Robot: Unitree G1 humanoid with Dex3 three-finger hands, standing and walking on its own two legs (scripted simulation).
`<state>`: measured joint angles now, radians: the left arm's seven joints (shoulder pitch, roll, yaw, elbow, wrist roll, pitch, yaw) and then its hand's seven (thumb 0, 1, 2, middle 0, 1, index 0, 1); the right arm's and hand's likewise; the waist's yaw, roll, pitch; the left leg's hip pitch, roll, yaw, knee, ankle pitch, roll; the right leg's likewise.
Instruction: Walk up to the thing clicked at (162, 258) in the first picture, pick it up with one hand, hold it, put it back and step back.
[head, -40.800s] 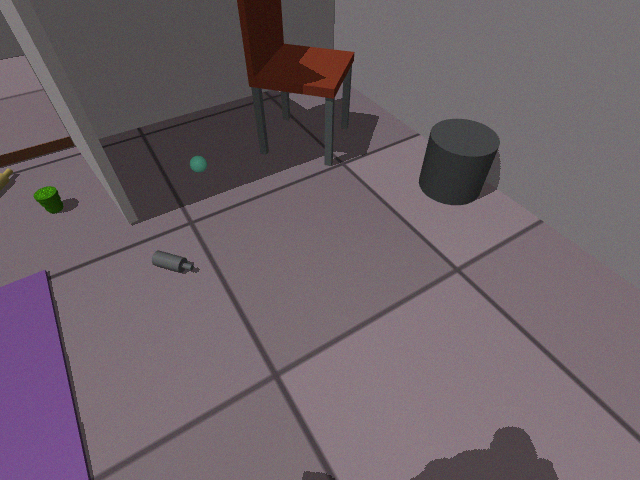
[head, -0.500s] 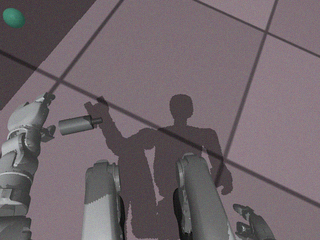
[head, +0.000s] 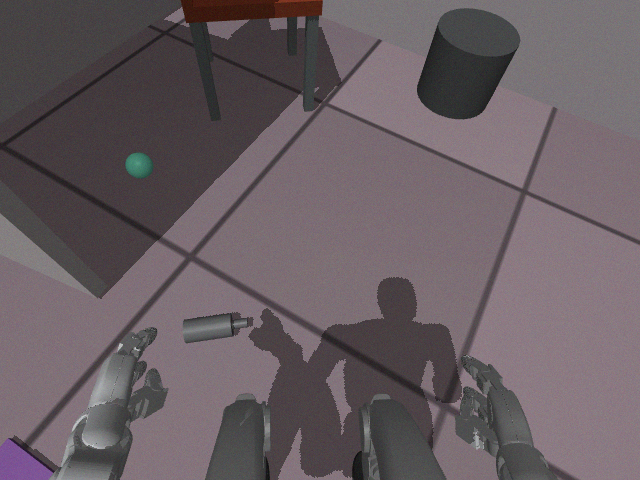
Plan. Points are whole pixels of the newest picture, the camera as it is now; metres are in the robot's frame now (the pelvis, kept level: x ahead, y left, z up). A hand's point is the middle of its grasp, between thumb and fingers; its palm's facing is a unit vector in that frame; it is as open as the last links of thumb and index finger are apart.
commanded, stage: home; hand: left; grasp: from above
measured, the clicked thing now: (216, 326) +0.50 +0.24 -0.58
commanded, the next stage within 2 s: none
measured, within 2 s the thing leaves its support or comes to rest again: neither
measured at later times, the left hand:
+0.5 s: hand (133, 418) +0.20 +0.18 +0.06, palm faces +0.08 -0.97 -0.21, open 7.4 cm
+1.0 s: hand (137, 423) +0.20 +0.18 +0.05, palm faces +0.08 -0.98 -0.21, open 7.4 cm
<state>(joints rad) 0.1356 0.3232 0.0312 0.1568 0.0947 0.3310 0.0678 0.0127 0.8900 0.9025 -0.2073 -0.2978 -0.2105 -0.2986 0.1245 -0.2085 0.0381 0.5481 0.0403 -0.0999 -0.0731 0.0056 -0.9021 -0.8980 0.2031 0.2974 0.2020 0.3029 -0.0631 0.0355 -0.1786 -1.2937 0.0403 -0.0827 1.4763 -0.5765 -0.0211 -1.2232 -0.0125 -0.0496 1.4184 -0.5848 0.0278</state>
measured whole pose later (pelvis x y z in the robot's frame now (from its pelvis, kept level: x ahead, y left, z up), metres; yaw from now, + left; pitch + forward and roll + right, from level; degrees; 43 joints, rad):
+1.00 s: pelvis +0.05 -0.01 +0.10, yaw +2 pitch +9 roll -3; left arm 0.50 0.22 0.03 -0.12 -0.05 0.46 0.02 0.01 0.90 0.90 -0.20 -0.29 -0.20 -0.29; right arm 0.29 -0.22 0.04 0.55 0.01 -0.24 -0.18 0.01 -0.90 -0.90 0.20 0.30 0.20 0.30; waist -0.04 0.05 -0.16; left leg -0.70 0.04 -0.06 1.01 -0.48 -0.03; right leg -0.63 -0.01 -0.06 0.95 -0.48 0.02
